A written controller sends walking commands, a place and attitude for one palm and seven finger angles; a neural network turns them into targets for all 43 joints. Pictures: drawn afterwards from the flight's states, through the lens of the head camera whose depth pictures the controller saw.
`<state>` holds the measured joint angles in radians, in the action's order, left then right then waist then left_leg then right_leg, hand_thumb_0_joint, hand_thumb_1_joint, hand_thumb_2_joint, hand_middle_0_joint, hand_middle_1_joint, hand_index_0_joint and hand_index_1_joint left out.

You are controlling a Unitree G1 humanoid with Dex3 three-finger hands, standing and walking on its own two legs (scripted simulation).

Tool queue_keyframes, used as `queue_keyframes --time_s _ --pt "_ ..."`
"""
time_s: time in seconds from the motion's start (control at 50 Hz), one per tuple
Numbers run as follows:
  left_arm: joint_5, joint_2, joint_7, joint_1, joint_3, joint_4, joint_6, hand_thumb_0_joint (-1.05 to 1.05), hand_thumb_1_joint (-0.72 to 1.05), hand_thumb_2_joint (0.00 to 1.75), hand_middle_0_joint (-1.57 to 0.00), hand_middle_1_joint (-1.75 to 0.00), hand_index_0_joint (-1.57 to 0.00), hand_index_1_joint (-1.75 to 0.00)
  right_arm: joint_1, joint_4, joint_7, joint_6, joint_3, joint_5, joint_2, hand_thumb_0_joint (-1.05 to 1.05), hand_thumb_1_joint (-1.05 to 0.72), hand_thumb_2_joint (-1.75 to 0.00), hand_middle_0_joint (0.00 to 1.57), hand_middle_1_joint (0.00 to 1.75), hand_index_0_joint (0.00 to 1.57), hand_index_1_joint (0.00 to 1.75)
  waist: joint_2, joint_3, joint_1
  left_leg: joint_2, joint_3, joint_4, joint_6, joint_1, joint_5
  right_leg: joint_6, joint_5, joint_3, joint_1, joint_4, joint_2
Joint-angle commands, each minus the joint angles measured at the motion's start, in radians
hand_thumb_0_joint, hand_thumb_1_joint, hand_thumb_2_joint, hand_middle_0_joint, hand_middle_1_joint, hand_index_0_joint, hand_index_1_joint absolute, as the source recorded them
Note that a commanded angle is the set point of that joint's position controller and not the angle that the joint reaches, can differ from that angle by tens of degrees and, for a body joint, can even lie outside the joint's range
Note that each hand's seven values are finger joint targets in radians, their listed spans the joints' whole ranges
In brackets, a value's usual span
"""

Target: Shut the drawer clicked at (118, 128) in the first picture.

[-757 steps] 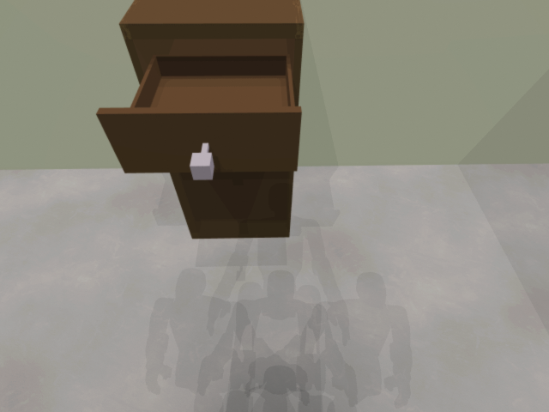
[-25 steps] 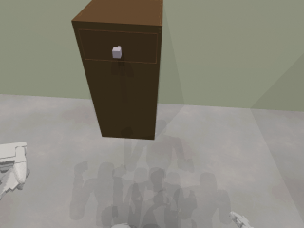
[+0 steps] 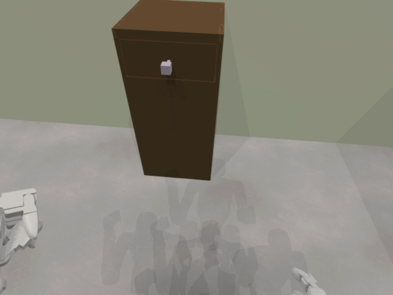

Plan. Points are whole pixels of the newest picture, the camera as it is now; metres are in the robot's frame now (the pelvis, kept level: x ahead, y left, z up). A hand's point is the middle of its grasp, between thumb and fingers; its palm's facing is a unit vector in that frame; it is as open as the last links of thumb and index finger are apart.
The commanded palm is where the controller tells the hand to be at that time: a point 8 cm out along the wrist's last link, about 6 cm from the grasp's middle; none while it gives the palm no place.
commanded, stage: let the arm hang, fingers relaxed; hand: left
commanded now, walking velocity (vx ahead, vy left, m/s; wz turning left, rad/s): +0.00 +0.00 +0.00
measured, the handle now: (167, 65) +0.94 +0.19 +0.03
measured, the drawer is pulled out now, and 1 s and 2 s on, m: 0.00 0.00 0.00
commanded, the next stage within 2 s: look to check the result in 1.14 s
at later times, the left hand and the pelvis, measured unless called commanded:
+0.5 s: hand out of the picture +0.03 +0.23 -0.17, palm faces +0.13 -0.96 -0.25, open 4.1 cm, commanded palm none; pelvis +0.01 +0.02 +0.00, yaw +5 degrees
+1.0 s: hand out of the picture -0.02 +0.20 -0.17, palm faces +0.09 -0.98 -0.16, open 7.3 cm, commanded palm none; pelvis +0.00 +0.04 +0.01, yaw +3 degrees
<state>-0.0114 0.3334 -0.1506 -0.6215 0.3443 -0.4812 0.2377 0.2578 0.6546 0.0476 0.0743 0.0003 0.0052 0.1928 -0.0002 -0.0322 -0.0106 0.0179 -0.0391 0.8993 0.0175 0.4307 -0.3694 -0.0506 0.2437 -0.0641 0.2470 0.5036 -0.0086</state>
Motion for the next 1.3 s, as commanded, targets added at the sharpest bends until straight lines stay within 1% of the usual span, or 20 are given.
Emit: queue_keyframes --time_s 0.0,0.02,0.04,0.06,0.08,0.1,0.12,0.16,0.18,0.2,0.22,0.24,0.26,0.3,0.34,0.4,0.46,0.66,0.88,1.28 --pt "-0.003 0.186 -0.034 0.128 0.092 -0.259 0.058 0.0 0.9 0.9 -1.4 -1.6 -1.4 -1.6 -0.139 -0.172 0.037 0.077 0.033 0.008 0.104 0.0 -0.9 -0.9 0.2 0.3 0.2 0.3 0.126 0.037 0.022 0.002 -0.039 -0.329 0.016 -0.212 0.075 -0.072 0.271 0.184 0.139 -0.248 0.198" --pt "0.076 -0.026 0.103 0.188 -0.221 0.553 -0.155 0.0 0.9 0.9 -1.4 -1.6 -1.4 -1.6 -0.029 0.075 -0.086 0.07 0.061 0.011 0.195 0.0 -0.9 -0.9 0.2 0.3 0.2 0.3 -0.022 0.075 0.1 0.053 0.036 -0.285 0.01 -0.171 0.255 -0.027 -0.116 0.03 0.221 0.037 0.22" --pt "0.054 -0.069 0.126 0.107 -0.226 0.576 -0.226 0.0 0.9 0.9 -1.36 -1.56 -1.36 -1.56 0.019 0.029 -0.083 0.016 0.056 0.005 0.141 0.0 -0.9 -0.9 0.2 0.3 0.2 0.3 -0.188 0.0 0.064 0.135 0.206 -0.387 0.05 -0.235 0.373 0.038 0.045 0.053 0.262 0.178 0.092" --pt "0.047 -0.092 0.133 0.107 -0.235 0.561 -0.245 0.0 0.9 0.9 -1.32 -1.51 -1.32 -1.51 0.005 -0.003 -0.069 -0.009 0.059 0.013 0.198 0.0 -0.9 -0.9 0.2 0.3 0.2 0.3 -0.323 0.027 0.059 0.254 0.338 -0.484 0.132 -0.152 0.387 0.077 0.292 0.002 0.282 0.344 0.028" --pt "0.052 -0.091 0.133 0.17 -0.242 0.565 -0.246 0.0 0.9 0.9 -1.28 -1.47 -1.28 -1.47 -0.007 -0.02 -0.061 -0.018 0.062 0.031 0.194 0.0 -0.9 -0.9 0.2 0.3 0.2 0.3 -0.231 0.005 0.061 0.296 0.43 -0.52 0.18 -0.127 0.404 0.069 0.381 0.045 0.311 0.477 0.015" --pt "0.056 -0.071 0.138 0.203 -0.246 0.582 -0.241 0.0 0.9 0.9 -1.24 -1.43 -1.24 -1.43 -0.046 -0.048 -0.051 -0.027 0.059 0.042 0.208 0.0 -0.9 -0.9 0.2 0.3 0.2 0.3 -0.088 0.014 0.044 0.305 0.413 -0.521 0.203 -0.05 0.328 0.067 0.389 0.081 0.275 0.501 0.028" --pt "0.051 -0.076 0.144 0.26 -0.257 0.635 -0.236 0.0 0.9 0.9 -1.2 -1.38 -1.2 -1.38 -0.044 -0.047 -0.043 -0.015 0.052 0.056 0.201 0.0 -0.9 -0.9 0.2 0.3 0.2 0.3 -0.018 -0.014 0.047 0.272 0.413 -0.49 0.198 -0.097 0.505 0.063 0.345 0.077 0.259 0.48 0.021" --pt "0.041 -0.066 0.144 0.282 -0.266 0.775 -0.237 0.0 0.9 0.9 -1.12 -1.3 -1.12 -1.3 -0.075 -0.028 -0.035 -0.025 0.044 0.055 0.195 0.0 -0.9 -0.9 0.2 0.3 0.2 0.3 -0.006 -0.07 0.012 0.241 0.308 -0.434 0.178 -0.135 0.703 0.069 0.25 0.074 0.146 0.343 0.025" --pt "0.041 -0.048 0.145 0.247 -0.265 0.858 -0.235 0.0 0.9 0.9 -1.08 -1.25 -1.08 -1.25 -0.102 -0.013 -0.032 -0.033 0.041 0.044 0.193 0.0 -0.9 -0.9 0.2 0.3 0.2 0.3 0.006 -0.103 -0.021 0.189 0.231 -0.387 0.135 -0.119 0.667 0.067 0.119 0.066 0.016 0.177 0.018" --pt "0.043 -0.001 0.141 0.195 -0.256 0.937 -0.23 0.0 0.9 0.9 -1.04 -1.21 -1.04 -1.21 -0.12 -0.001 -0.03 -0.042 0.04 0.026 0.172 0.0 -0.9 -0.9 0.2 0.3 0.2 0.3 0.073 -0.123 -0.051 0.095 0.147 -0.305 0.07 -0.064 0.439 0.061 -0.106 0.135 -0.112 0.019 0.054" --pt "0.049 0.066 0.135 0.184 -0.251 1.004 -0.223 0.0 0.9 0.9 -1.0 -1.17 -1.0 -1.17 -0.102 0.007 -0.033 -0.053 0.038 0.01 0.113 0.0 -0.9 -0.9 0.2 0.3 0.2 0.3 0.232 -0.124 -0.036 -0.018 0.057 -0.203 0.004 0.013 0.096 0.012 -0.222 0.363 -0.136 -0.101 0.21" --pt "0.045 0.109 0.136 0.226 -0.261 1.044 -0.219 0.0 0.9 0.9 -0.96 -1.12 -0.96 -1.12 -0.081 0.016 -0.037 -0.065 0.038 0.011 0.103 0.0 -0.9 -0.9 0.2 0.3 0.2 0.3 0.188 -0.077 -0.011 -0.048 0.037 -0.155 -0.02 0.018 -0.109 -0.067 -0.314 0.471 -0.074 -0.162 0.326" --pt "0.045 0.081 0.139 0.277 -0.276 1.098 -0.215 0.0 0.9 0.9 -0.92 -1.08 -0.92 -1.08 -0.056 0.063 -0.038 -0.076 0.041 0.012 0.099 0.0 -0.9 -0.9 0.2 0.3 0.2 0.3 0.091 -0.049 0.01 -0.033 0.049 -0.097 -0.018 -0.041 -0.156 -0.12 -0.199 0.439 -0.01 -0.179 0.325" --pt "0.041 0.033 0.132 0.331 -0.281 1.172 -0.213 0.0 0.9 0.9 -0.84 -0.99 -0.84 -0.99 -0.036 0.118 -0.038 -0.086 0.043 0.016 0.08 0.0 -0.9 -0.9 0.2 0.3 0.2 0.3 0.073 0.005 0.024 -0.017 0.056 -0.084 -0.012 -0.05 -0.073 -0.13 -0.248 0.384 0.006 -0.157 0.252" --pt "0.041 0.0 0.117 0.335 -0.264 1.21 -0.211 0.0 0.9 0.9 -0.76 -0.91 -0.76 -0.91 0.018 0.153 -0.036 -0.086 0.048 0.019 0.053 0.0 -0.9 -0.9 0.2 0.3 0.2 0.3 0.027 -0.038 0.037 0.001 0.051 -0.215 -0.007 -0.113 0.022 -0.114 -0.417 0.291 -0.057 -0.084 0.225" --pt "0.024 -0.044 0.115 0.315 -0.287 1.286 -0.218 0.0 0.9 0.9 -0.64 -0.78 -0.64 -0.78 0.048 0.215 -0.027 -0.065 0.039 0.015 0.07 0.0 -0.9 -0.9 0.2 0.3 0.2 0.3 -0.073 -0.066 0.017 0.097 0.137 -0.437 0.034 -0.292 0.466 -0.012 -0.319 0.142 -0.026 -0.011 0.097" --pt "0.023 -0.044 0.117 0.338 -0.302 1.364 -0.23 0.0 0.9 0.9 -0.52 -0.65 -0.52 -0.65 0.029 0.259 -0.014 -0.07 0.029 0.012 0.066 0.0 -0.9 -0.9 0.2 0.3 0.2 0.3 -0.13 -0.002 0.011 0.112 0.136 -0.489 0.048 -0.242 0.436 0.015 -0.183 0.106 -0.063 -0.069 0.076" --pt "0.023 -0.065 0.119 0.313 -0.322 1.533 -0.236 0.0 0.9 0.9 -0.2 -0.3 -0.2 -0.3 0.084 0.373 -0.011 -0.072 0.018 0.012 0.057 0.0 -0.9 -0.9 0.2 0.3 0.2 0.3 -0.019 0.1 0.013 0.089 0.133 -0.602 0.038 -0.208 0.132 0.005 -0.041 0.126 -0.063 -0.171 0.087" --pt "0.024 -0.108 0.113 0.279 -0.325 1.604 -0.235 0.0 0.9 0.9 -0.2 -0.3 -0.2 -0.3 0.128 0.438 -0.005 -0.07 0.014 0.012 0.026 0.0 -0.9 -0.9 0.2 0.3 0.2 0.3 -0.033 0.157 0.013 0.084 0.133 -0.629 0.038 -0.195 0.077 0.007 -0.033 0.125 -0.03 -0.165 0.085" --pt "0.021 -0.135 0.104 0.252 -0.324 1.639 -0.223 0.0 0.9 0.9 -0.2 -0.3 -0.2 -0.3 0.174 0.474 0.001 -0.063 0.016 0.008 -0.004 0.0 -0.9 -0.9 0.2 0.3 0.2 0.3 -0.015 0.136 0.018 0.082 0.108 -0.595 0.036 -0.24 0.183 0.006 -0.074 0.133 -0.027 -0.161 0.092"
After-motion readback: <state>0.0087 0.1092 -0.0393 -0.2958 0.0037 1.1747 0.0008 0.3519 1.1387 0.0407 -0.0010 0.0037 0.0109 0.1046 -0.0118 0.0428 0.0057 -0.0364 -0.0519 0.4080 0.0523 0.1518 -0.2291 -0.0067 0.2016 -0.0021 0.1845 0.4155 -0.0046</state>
